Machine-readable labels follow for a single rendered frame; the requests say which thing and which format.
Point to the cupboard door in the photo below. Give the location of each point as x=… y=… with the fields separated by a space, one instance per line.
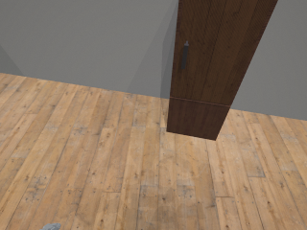
x=221 y=35

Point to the handle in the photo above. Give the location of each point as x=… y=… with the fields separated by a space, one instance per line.
x=184 y=55

